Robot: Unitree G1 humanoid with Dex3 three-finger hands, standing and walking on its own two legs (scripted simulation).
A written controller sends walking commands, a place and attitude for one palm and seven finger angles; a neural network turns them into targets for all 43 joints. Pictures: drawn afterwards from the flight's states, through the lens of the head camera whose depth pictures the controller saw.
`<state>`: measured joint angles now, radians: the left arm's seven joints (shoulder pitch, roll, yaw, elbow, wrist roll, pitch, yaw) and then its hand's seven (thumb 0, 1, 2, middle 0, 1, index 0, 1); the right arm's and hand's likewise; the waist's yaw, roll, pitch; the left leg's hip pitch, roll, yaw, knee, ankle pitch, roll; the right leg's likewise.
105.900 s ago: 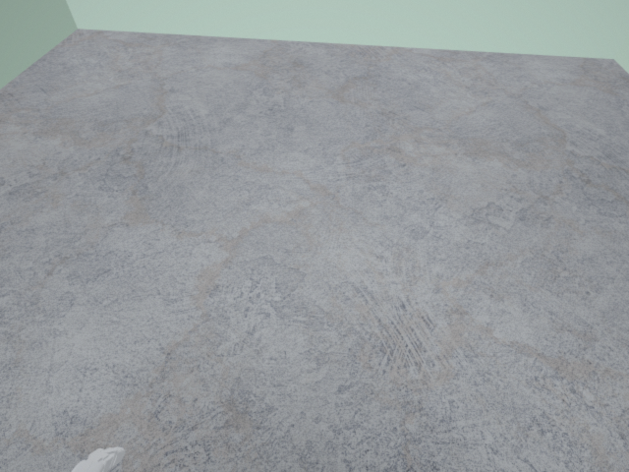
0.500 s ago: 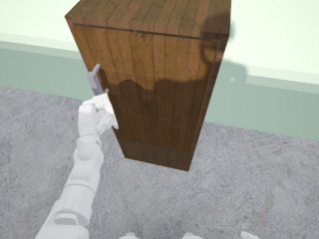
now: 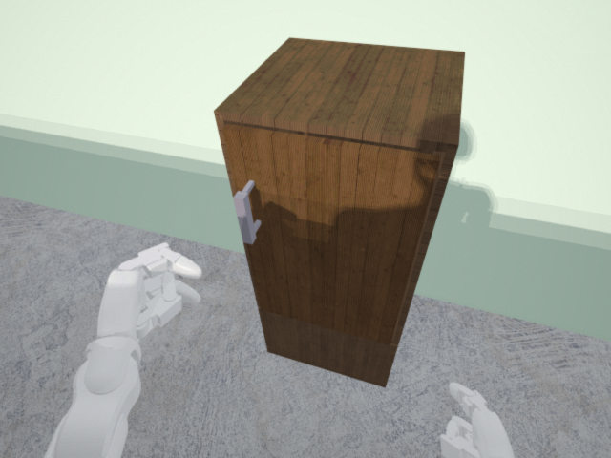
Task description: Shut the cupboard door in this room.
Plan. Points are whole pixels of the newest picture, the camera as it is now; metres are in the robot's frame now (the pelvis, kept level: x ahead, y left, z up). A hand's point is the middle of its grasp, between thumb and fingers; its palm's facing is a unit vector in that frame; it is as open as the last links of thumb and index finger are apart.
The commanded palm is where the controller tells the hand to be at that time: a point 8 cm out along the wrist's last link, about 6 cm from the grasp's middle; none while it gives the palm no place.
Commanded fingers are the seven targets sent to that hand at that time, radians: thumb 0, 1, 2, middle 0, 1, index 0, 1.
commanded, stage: draw the hand back to the body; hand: left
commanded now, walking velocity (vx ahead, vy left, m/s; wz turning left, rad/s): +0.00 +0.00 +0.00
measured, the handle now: (249, 212) +0.58 +0.16 -0.03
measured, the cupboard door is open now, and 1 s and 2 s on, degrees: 0 0 0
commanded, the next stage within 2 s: step back with the hand held close in 0.76 s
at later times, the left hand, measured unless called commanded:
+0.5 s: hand (20, 339) +0.18 +0.28 +0.17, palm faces +0.50 -0.76 -0.42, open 6.9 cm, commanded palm +0.14 +0.31 +0.18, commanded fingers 0.00 0.90 0.90 -0.20 -0.30 -0.20 -0.30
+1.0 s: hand (49, 333) +0.19 +0.26 +0.17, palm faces +0.47 -0.77 -0.43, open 7.4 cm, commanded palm +0.13 +0.29 +0.18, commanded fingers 0.00 0.90 0.90 -0.20 -0.30 -0.20 -0.30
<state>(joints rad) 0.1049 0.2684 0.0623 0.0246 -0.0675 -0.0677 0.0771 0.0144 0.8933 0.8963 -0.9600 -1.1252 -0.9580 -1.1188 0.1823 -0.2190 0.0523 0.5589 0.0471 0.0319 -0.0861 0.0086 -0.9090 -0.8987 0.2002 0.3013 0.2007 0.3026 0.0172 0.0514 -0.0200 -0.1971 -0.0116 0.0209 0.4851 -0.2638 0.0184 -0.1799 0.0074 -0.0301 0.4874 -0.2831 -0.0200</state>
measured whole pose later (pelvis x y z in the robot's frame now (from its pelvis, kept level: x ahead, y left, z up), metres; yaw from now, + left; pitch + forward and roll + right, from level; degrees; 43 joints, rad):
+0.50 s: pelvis +0.01 +0.01 +0.00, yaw +1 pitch -4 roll +0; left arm 0.47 0.36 0.36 -0.37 -0.08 -0.07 0.11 0.01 0.89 0.90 -0.30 -0.41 -0.30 -0.40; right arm 0.21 -0.23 0.03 0.63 0.02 -0.07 -0.07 0.01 -0.91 -0.90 0.20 0.30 0.20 0.30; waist 0.07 0.08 -0.01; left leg -0.12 -0.03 0.00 0.43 -0.24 0.03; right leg -0.08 0.00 -0.05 0.41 -0.26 -0.01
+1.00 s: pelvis +0.00 -0.01 +0.00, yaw +1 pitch -2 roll -1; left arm 0.47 0.36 0.37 -0.35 -0.08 -0.13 0.11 0.01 0.89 0.90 -0.22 -0.31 -0.21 -0.30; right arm 0.20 -0.24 0.02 0.61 0.02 -0.07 -0.07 0.01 -0.91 -0.90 0.20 0.30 0.20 0.30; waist 0.03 0.09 -0.03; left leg -0.20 0.01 -0.02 0.48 -0.26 0.01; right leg -0.14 0.03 -0.07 0.41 -0.25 -0.03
